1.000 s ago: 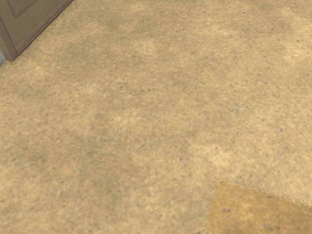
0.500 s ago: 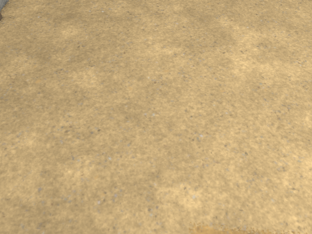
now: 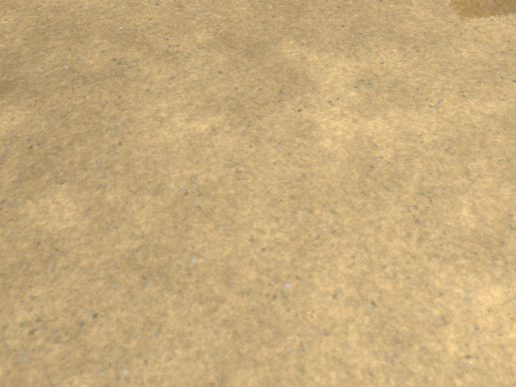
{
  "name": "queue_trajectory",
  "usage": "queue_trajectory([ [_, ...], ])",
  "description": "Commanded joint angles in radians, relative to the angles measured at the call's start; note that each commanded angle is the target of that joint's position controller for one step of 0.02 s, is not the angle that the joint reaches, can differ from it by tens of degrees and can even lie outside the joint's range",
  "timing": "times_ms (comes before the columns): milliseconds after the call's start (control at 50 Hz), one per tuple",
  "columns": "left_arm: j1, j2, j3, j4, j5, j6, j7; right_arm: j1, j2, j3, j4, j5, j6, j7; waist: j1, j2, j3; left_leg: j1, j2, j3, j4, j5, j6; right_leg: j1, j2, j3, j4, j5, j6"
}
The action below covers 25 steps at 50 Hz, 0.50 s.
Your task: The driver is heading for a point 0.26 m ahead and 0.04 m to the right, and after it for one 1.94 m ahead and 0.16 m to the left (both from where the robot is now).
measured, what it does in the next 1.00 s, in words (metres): walks ahead: left foot, then right foot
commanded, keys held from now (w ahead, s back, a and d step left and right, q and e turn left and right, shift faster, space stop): w+e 0.44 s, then w+q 0.56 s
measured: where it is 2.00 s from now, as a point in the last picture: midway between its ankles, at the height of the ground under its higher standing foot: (297, 201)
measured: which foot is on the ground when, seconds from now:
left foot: up 0.00-0.14, down 0.16-0.68, up 0.70-1.00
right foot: down 0.00-0.16, up 0.18-0.64, down 0.66-1.00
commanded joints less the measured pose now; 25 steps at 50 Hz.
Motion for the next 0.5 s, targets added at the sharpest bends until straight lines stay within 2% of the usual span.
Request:
queue_trajectory([
  [20, 0.069, 0.158, 0.035, -0.043, 0.005, -0.009, 0.009, -0.131, -0.071, -0.008, -0.101, 0.007, -0.018, 0.004, 0.03, -0.09, -0.007, -0.004, -0.058, 0.043, -0.094, 0.065, 0.002, 0.027, -0.251, 0.21, -0.035, 0.399, -0.107],
  [60, 0.082, 0.167, 0.037, -0.046, 0.013, -0.007, 0.014, -0.166, -0.079, -0.006, -0.121, 0.012, -0.026, 0.005, 0.038, -0.098, -0.007, 0.018, -0.08, 0.038, -0.15, 0.045, 0.015, 0.063, -0.267, 0.237, 0.004, 0.45, -0.1],
  [100, 0.05, 0.183, 0.041, -0.06, 0.017, -0.007, 0.022, -0.128, -0.101, -0.01, -0.122, 0.015, -0.035, 0.003, 0.004, -0.111, -0.012, 0.121, -0.096, 0.021, -0.223, -0.001, 0.037, 0.055, -0.28, 0.27, 0.047, 0.476, -0.072],
  [120, 0.014, 0.194, 0.043, -0.071, 0.019, -0.009, 0.023, -0.064, -0.117, -0.016, -0.106, 0.017, -0.04, -0.002, -0.032, -0.119, -0.025, 0.23, -0.114, 0.024, -0.258, -0.042, 0.053, 0.018, -0.276, 0.274, 0.086, 0.519, -0.051],
  [140, -0.011, 0.202, 0.044, -0.079, 0.018, -0.014, 0.019, 0.041, -0.141, -0.027, -0.074, 0.017, -0.047, -0.011, -0.08, -0.108, -0.069, 0.381, -0.143, 0.038, -0.288, -0.073, 0.071, -0.016, -0.251, 0.27, 0.181, 0.592, -0.03],
  [160, -0.025, 0.187, 0.039, -0.082, 0.009, -0.022, 0.009, 0.176, -0.174, -0.04, -0.043, 0.008, -0.061, -0.023, -0.152, -0.047, -0.145, 0.583, -0.099, 0.005, -0.351, -0.06, 0.102, -0.085, -0.183, 0.218, 0.374, 0.557, -0.004],
  [180, -0.01, 0.102, 0.014, -0.115, -0.001, -0.032, 0.003, 0.342, -0.252, -0.057, -0.039, -0.015, -0.065, -0.042, -0.202, 0.073, -0.309, 0.814, 0.151, -0.242, -0.384, -0.289, 0.151, -0.206, -0.117, 0.126, 0.663, 0.26, 0.019],
  [200, 0.105, 0.052, 0.005, -0.144, -0.02, -0.027, 0.003, 0.292, -0.323, -0.073, -0.046, -0.021, -0.05, -0.042, -0.107, 0.306, -0.349, 0.939, 0.347, -0.703, -0.527, -0.358, 0.252, -0.501, 0.02, 0.029, 0.865, -0.356, 0.041],
  [220, 0.091, 0.133, 0.012, -0.105, 0.015, -0.008, 0.013, 0.226, -0.229, -0.062, -0.055, -0.004, -0.038, -0.036, -0.083, 0.135, -0.229, 0.82, 0.321, -0.691, -0.526, -0.472, 0.26, -0.576, -0.089, 0.032, 0.956, -0.28, 0.033],
  [240, 0.022, 0.141, 0.016, -0.103, 0.022, -0.002, 0.003, 0.167, -0.14, -0.041, -0.067, 0.006, -0.036, -0.032, -0.084, 0.024, -0.115, 0.694, 0.266, -0.517, -0.538, -0.429, 0.239, -0.565, -0.125, 0.02, 0.94, -0.18, 0.038],
  [260, -0.013, 0.119, 0.012, -0.108, 0.021, 0.002, -0.006, 0.139, -0.105, -0.031, -0.061, 0.005, -0.038, -0.029, -0.073, 0.001, -0.057, 0.61, 0.213, -0.369, -0.561, -0.283, 0.218, -0.541, -0.154, 0.007, 0.902, -0.127, 0.05],
  [300, -0.026, 0.102, 0.01, -0.111, 0.036, 0.023, -0.024, 0.155, -0.093, -0.026, -0.037, 0.01, -0.051, -0.031, -0.058, 0.074, -0.031, 0.542, 0.145, -0.187, -0.588, -0.089, 0.188, -0.503, -0.187, -0.014, 0.865, -0.093, 0.069],
  [320, -0.03, 0.094, 0.008, -0.117, 0.036, 0.032, -0.031, 0.173, -0.097, -0.027, -0.025, 0.016, -0.061, -0.027, -0.054, 0.085, -0.037, 0.536, 0.142, -0.142, -0.592, -0.007, 0.191, -0.499, -0.187, -0.023, 0.866, -0.078, 0.074],
  [360, -0.081, 0.082, 0.003, -0.142, 0.033, 0.042, -0.041, 0.198, -0.105, -0.033, -0.008, 0.025, -0.077, -0.02, -0.052, 0.075, -0.034, 0.55, 0.148, -0.073, -0.613, 0.088, 0.205, -0.547, -0.198, -0.029, 0.857, -0.035, 0.083],
  [440, -0.214, 0.064, -0.007, -0.192, 0.033, 0.044, -0.056, 0.233, -0.108, -0.039, 0.02, 0.023, -0.078, -0.018, -0.069, 0.059, 0.001, 0.579, 0.136, 0.057, -0.645, 0.155, 0.212, -0.64, -0.217, -0.056, 0.743, 0.087, 0.105],
  [500, -0.304, 0.021, -0.031, -0.216, 0.034, 0.031, -0.061, 0.277, -0.102, -0.034, 0.055, 0.02, -0.081, -0.008, -0.089, 0.056, 0.019, 0.547, 0.098, 0.12, -0.654, 0.19, 0.206, -0.549, -0.192, -0.078, 0.508, 0.174, 0.098],
])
